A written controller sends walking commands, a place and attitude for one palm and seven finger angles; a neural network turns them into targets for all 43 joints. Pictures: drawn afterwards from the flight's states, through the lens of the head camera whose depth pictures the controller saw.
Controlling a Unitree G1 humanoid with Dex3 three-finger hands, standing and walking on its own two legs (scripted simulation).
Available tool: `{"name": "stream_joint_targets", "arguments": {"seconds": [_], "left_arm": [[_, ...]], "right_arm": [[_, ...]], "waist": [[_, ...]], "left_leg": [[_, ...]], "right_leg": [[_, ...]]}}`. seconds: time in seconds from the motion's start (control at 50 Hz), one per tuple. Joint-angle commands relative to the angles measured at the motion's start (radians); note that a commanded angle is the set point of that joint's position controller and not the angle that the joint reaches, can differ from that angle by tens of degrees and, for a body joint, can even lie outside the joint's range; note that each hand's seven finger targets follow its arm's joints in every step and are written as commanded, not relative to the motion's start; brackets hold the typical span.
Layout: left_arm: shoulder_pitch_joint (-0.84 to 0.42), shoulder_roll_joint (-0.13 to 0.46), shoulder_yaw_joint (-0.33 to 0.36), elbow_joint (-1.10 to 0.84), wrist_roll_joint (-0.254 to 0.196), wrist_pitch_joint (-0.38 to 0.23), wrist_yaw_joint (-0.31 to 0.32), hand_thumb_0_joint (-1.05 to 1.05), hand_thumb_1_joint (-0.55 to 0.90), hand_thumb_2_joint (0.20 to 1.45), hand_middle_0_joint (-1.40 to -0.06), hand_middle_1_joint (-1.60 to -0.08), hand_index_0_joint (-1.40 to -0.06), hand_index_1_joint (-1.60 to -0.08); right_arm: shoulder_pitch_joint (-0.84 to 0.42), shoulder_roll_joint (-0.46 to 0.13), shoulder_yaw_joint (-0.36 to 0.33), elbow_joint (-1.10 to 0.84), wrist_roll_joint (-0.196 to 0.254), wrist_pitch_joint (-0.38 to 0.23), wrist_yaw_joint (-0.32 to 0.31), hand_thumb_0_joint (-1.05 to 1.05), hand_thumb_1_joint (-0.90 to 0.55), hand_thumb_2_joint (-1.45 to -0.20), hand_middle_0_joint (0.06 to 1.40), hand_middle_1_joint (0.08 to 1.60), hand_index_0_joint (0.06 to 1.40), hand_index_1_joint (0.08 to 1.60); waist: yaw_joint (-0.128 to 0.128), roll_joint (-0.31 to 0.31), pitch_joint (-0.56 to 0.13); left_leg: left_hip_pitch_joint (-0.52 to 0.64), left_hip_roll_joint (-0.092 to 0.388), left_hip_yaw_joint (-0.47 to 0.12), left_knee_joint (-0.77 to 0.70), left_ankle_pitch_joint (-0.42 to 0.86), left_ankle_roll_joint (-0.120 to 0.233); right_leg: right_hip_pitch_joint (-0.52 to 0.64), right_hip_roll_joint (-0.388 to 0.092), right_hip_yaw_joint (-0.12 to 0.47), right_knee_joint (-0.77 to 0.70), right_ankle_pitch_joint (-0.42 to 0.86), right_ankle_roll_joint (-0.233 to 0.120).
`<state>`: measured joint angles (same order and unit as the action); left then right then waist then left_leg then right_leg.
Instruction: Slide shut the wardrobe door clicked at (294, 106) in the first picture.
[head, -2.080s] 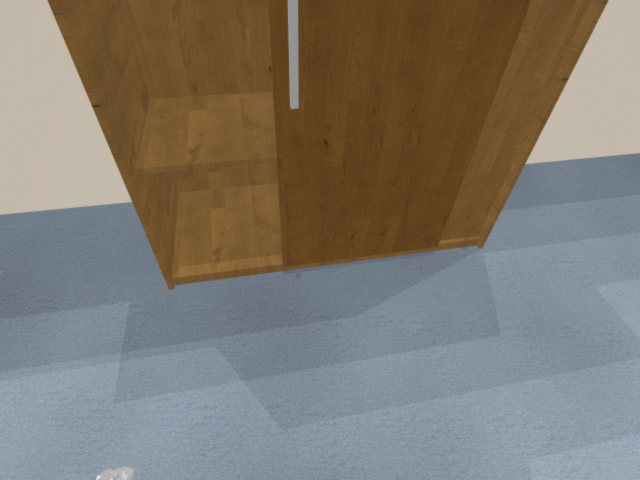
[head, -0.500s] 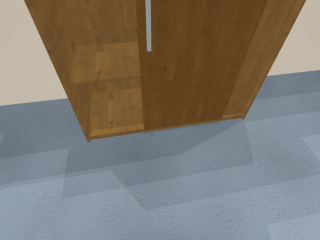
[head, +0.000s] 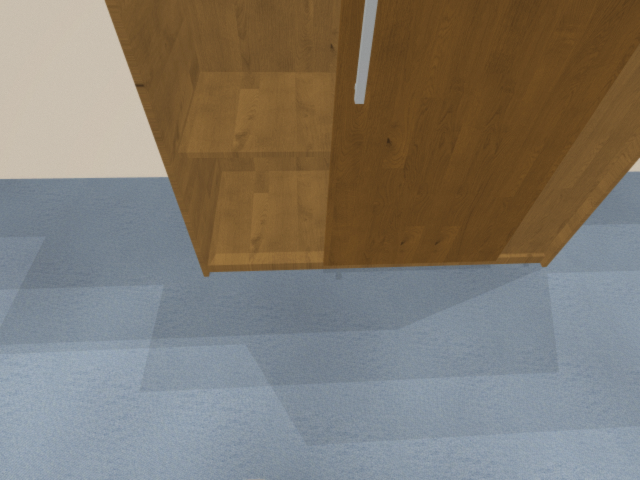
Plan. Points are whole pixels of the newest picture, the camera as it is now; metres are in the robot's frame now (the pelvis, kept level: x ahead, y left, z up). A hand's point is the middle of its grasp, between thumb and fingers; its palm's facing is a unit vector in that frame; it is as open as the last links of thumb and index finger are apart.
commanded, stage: turn to face it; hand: right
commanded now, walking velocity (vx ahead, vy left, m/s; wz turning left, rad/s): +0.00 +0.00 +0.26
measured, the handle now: (365, 31) +0.88 -0.03 +0.14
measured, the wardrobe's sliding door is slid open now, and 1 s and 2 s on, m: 0.43 0.43 0.43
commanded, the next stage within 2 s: take the last steps up to it in 0.04 s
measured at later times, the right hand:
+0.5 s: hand (490, 477) +0.17 -0.24 -0.17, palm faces -0.08 +0.99 -0.13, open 7.4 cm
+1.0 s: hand (404, 311) +0.43 -0.13 -0.16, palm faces -0.21 +0.96 -0.16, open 7.3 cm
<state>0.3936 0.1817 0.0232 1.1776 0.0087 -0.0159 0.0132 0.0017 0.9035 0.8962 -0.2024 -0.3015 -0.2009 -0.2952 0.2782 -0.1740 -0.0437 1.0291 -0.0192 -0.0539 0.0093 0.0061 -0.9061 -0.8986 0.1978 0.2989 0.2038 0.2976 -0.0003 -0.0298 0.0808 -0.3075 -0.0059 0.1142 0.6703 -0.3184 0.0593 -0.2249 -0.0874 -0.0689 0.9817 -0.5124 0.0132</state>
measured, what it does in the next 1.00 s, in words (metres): walks ahead: right foot, then left foot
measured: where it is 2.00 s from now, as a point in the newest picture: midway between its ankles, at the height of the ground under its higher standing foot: (302, 447)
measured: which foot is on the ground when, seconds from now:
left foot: down 0.00-0.34, up 0.36-0.96, down 0.98-1.00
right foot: up 0.00-0.32, down 0.34-0.98, up 1.00-1.00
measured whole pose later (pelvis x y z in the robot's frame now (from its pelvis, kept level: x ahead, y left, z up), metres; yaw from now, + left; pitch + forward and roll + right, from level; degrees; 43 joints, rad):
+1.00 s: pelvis +0.29 +0.01 +0.00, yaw +10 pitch +0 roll +1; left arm 0.55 0.05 0.02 1.23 0.02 -0.04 0.02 0.00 0.90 0.90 -0.20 -0.30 -0.20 -0.30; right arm 0.10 -0.14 -0.05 1.03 -0.03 -0.04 0.01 0.01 -0.92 -0.90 0.19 0.30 0.20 0.30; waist 0.07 -0.01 0.08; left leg -0.38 0.04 0.16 0.58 -0.16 0.05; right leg -0.05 -0.09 -0.18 0.65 -0.51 0.01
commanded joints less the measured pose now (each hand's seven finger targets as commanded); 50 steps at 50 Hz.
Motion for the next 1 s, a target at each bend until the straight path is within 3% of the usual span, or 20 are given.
{"name": "stream_joint_targets", "arguments": {"seconds": [0.0, 0.08, 0.14, 0.22, 0.28, 0.3, 0.32, 0.34, 0.4, 0.44, 0.48, 0.62, 0.7, 0.84, 0.88, 0.9, 0.92, 0.94, 0.96, 0.98], "left_arm": [[-0.159, 0.074, 0.028, -0.143, 0.002, -0.030, 0.008, 0.000, 0.900, 0.900, -0.200, -0.300, -0.200, -0.300], [-0.075, 0.028, 0.023, -0.124, 0.007, 0.008, 0.006, 0.000, 0.900, 0.900, -0.200, -0.300, -0.200, -0.300], [-0.093, 0.023, 0.021, -0.143, 0.004, 0.006, -0.001, 0.000, 0.900, 0.900, -0.200, -0.300, -0.200, -0.300], [-0.174, 0.033, 0.027, -0.190, 0.005, -0.020, -0.013, 0.000, 0.900, 0.900, -0.200, -0.300, -0.200, -0.300], [-0.076, 0.052, 0.033, -0.161, 0.009, -0.040, -0.008, 0.000, 0.900, 0.900, -0.200, -0.300, -0.200, -0.300], [0.019, 0.113, 0.048, -0.136, 0.014, -0.048, -0.001, 0.000, 0.900, 0.900, -0.200, -0.300, -0.200, -0.300], [0.121, 0.217, 0.073, -0.120, 0.030, -0.051, 0.004, 0.000, 0.900, 0.900, -0.200, -0.300, -0.200, -0.300], [0.137, 0.217, 0.066, -0.120, 0.026, -0.034, 0.007, 0.000, 0.900, 0.900, -0.200, -0.300, -0.200, -0.300], [-0.003, 0.083, 0.031, -0.154, 0.016, -0.049, 0.015, 0.000, 0.900, 0.900, -0.200, -0.300, -0.200, -0.300], [-0.020, 0.051, 0.030, -0.154, 0.016, -0.063, 0.017, 0.000, 0.900, 0.900, -0.200, -0.300, -0.200, -0.300], [-0.008, 0.052, 0.028, -0.145, 0.010, -0.070, 0.021, 0.000, 0.900, 0.900, -0.200, -0.300, -0.200, -0.300], [0.119, 0.052, 0.026, -0.078, 0.009, -0.073, 0.029, 0.000, 0.900, 0.900, -0.200, -0.300, -0.200, -0.300], [0.190, 0.045, 0.025, -0.035, 0.015, -0.068, 0.031, 0.000, 0.900, 0.900, -0.200, -0.300, -0.200, -0.300], [0.224, 0.044, 0.028, 0.007, 0.026, -0.054, 0.028, 0.000, 0.900, 0.900, -0.200, -0.300, -0.200, -0.300], [0.206, 0.053, 0.030, 0.010, 0.025, -0.051, 0.029, 0.000, 0.900, 0.900, -0.200, -0.300, -0.200, -0.300], [0.193, 0.055, 0.032, 0.009, 0.020, -0.049, 0.028, 0.000, 0.900, 0.900, -0.200, -0.300, -0.200, -0.300], [0.178, 0.059, 0.032, 0.004, 0.011, -0.050, 0.024, 0.000, 0.900, 0.900, -0.200, -0.300, -0.200, -0.300], [0.175, 0.032, 0.032, -0.011, -0.001, -0.053, 0.014, 0.000, 0.900, 0.900, -0.200, -0.300, -0.200, -0.300], [0.192, -0.021, 0.020, -0.046, -0.009, -0.055, 0.012, 0.000, 0.900, 0.900, -0.200, -0.300, -0.200, -0.300], [0.125, 0.009, 0.022, -0.062, -0.007, -0.046, 0.016, 0.000, 0.900, 0.900, -0.200, -0.300, -0.200, -0.300]], "right_arm": [[0.158, -0.154, -0.028, 0.005, 0.004, 0.005, -0.035, 0.000, -0.900, -0.900, 0.200, 0.300, 0.200, 0.300], [0.075, -0.128, -0.017, -0.024, -0.007, 0.012, -0.039, 0.000, -0.900, -0.900, 0.200, 0.300, 0.200, 0.300], [0.075, -0.138, -0.020, -0.024, -0.005, 0.012, -0.037, 0.000, -0.900, -0.900, 0.200, 0.300, 0.200, 0.300], [0.102, -0.153, -0.032, -0.009, -0.010, 0.010, -0.031, 0.000, -0.900, -0.900, 0.200, 0.300, 0.200, 0.300], [0.082, -0.129, -0.031, -0.008, -0.002, 0.018, -0.025, 0.000, -0.900, -0.900, 0.200, 0.300, 0.200, 0.300], [0.097, -0.090, -0.026, -0.013, 0.000, 0.020, -0.020, 0.000, -0.900, -0.900, 0.200, 0.300, 0.200, 0.300], [0.110, -0.038, -0.018, -0.034, 0.008, 0.020, -0.012, 0.000, -0.900, -0.900, 0.200, 0.300, 0.200, 0.300], [0.053, -0.061, -0.019, -0.061, -0.005, 0.016, -0.016, 0.000, -0.900, -0.900, 0.200, 0.300, 0.200, 0.300], [0.020, -0.068, -0.030, -0.029, -0.016, 0.020, -0.001, 0.000, -0.900, -0.900, 0.200, 0.300, 0.200, 0.300], [0.074, -0.028, -0.029, -0.002, -0.021, 0.034, 0.004, 0.000, -0.900, -0.900, 0.200, 0.300, 0.200, 0.300], [0.098, -0.020, -0.028, 0.009, -0.018, 0.047, 0.005, 0.000, -0.900, -0.900, 0.200, 0.300, 0.200, 0.300], [-0.026, -0.029, -0.025, -0.015, -0.015, 0.056, 0.011, 0.000, -0.900, -0.900, 0.200, 0.300, 0.200, 0.300], [-0.136, -0.021, -0.014, -0.031, -0.011, 0.051, 0.014, 0.000, -0.900, -0.900, 0.200, 0.300, 0.200, 0.300], [-0.233, -0.003, -0.006, -0.053, -0.005, 0.034, 0.011, 0.000, -0.900, -0.900, 0.200, 0.300, 0.200, 0.300], [-0.180, -0.007, -0.009, -0.037, -0.004, 0.026, 0.008, 0.000, -0.900, -0.900, 0.200, 0.300, 0.200, 0.300], [-0.096, -0.026, -0.014, -0.012, -0.005, 0.019, 0.003, 0.000, -0.900, -0.900, 0.200, 0.300, 0.200, 0.300], [0.034, -0.052, -0.023, 0.029, -0.009, 0.009, 0.000, 0.000, -0.900, -0.900, 0.200, 0.300, 0.200, 0.300], [0.162, -0.120, -0.042, 0.064, -0.014, -0.005, -0.011, 0.000, -0.900, -0.900, 0.200, 0.300, 0.200, 0.300], [0.274, -0.207, -0.064, 0.085, -0.006, -0.011, -0.023, 0.000, -0.900, -0.900, 0.200, 0.300, 0.200, 0.300], [0.274, -0.224, -0.060, 0.089, 0.009, -0.009, -0.027, 0.000, -0.900, -0.900, 0.200, 0.300, 0.200, 0.300]], "waist": [[-0.053, 0.092, 0.021], [0.021, 0.115, -0.016], [0.020, 0.131, -0.063], [-0.013, 0.167, -0.054], [0.036, 0.099, -0.042], [0.068, -0.070, -0.082], [0.092, -0.337, -0.109], [0.094, -0.267, -0.060], [0.029, -0.057, 0.056], [-0.003, -0.050, 0.033], [-0.010, -0.074, 0.003], [0.022, -0.063, 0.024], [0.060, -0.057, 0.052], [0.080, -0.095, 0.083], [0.046, -0.096, 0.053], [0.005, -0.050, 0.005], [-0.051, -0.018, -0.085], [-0.101, 0.097, -0.190], [-0.110, 0.313, -0.303], [-0.115, 0.210, -0.289]], "left_leg": [[0.171, 0.339, -0.440, -0.376, 0.509, 0.182], [0.041, 0.243, -0.246, -0.375, 0.573, 0.122], [0.093, 0.208, -0.219, -0.367, 0.545, 0.111], [0.117, 0.222, -0.272, -0.369, 0.300, 0.116], [0.005, 0.152, -0.234, -0.269, 0.099, 0.070], [-0.092, 0.082, -0.192, -0.072, 0.035, 0.036], [-0.273, -0.041, -0.042, 0.226, -0.223, -0.027], [-0.325, -0.024, -0.090, 0.405, -0.292, -0.020], [-0.334, 0.077, -0.142, 0.542, -0.055, -0.031], [-0.283, 0.084, -0.135, 0.525, 0.052, -0.052], [-0.284, 0.084, -0.126, 0.511, 0.116, -0.066], [-0.404, 0.114, -0.084, 0.365, 0.164, -0.092], [-0.391, 0.121, -0.039, 0.210, 0.137, -0.083], [-0.270, 0.090, 0.008, -0.002, 0.073, -0.044], [-0.155, 0.056, 0.038, -0.067, 0.060, -0.026], [-0.026, 0.032, 0.053, -0.133, 0.095, -0.016], [0.174, 0.026, 0.051, -0.186, 0.181, -0.005], [0.430, 0.177, -0.111, -0.195, 0.228, 0.050], [0.627, 0.434, -0.465, -0.260, 0.443, 0.168], [0.562, 0.462, -0.491, -0.316, 0.517, 0.211]], "right_leg": [[-0.366, -0.041, 0.052, 0.243, 0.077, 0.006], [-0.244, -0.019, 0.013, 0.075, 0.166, 0.033], [-0.225, -0.005, -0.009, -0.061, 0.234, 0.036], [-0.174, 0.002, -0.022, -0.244, 0.206, 0.017], [0.062, 0.026, -0.047, -0.465, 0.285, 0.009], [0.212, -0.055, 0.087, -0.555, 0.214, -0.024], [0.307, -0.324, 0.434, -0.701, 0.167, -0.131], [0.231, -0.396, 0.540, -0.786, 0.080, -0.195], [0.036, -0.295, 0.360, -0.826, 0.113, -0.153], [0.008, -0.226, 0.190, -0.824, 0.231, -0.110], [0.043, -0.188, 0.103, -0.819, 0.319, -0.091], [0.213, -0.207, 0.051, -0.795, 0.607, -0.108], [0.254, -0.219, 0.053, -0.785, 0.645, -0.142], [0.240, -0.228, 0.027, -0.734, 0.675, -0.158], [0.225, -0.219, 0.002, -0.655, 0.804, -0.147], [0.203, -0.203, -0.017, -0.551, 0.875, -0.128], [0.146, -0.163, -0.050, -0.406, 0.868, -0.098], [-0.055, -0.109, -0.090, -0.183, 0.675, -0.058], [-0.285, 0.051, -0.120, 0.129, -0.020, -0.010], [-0.331, 0.045, 0.005, 0.293, -0.104, -0.029]]}}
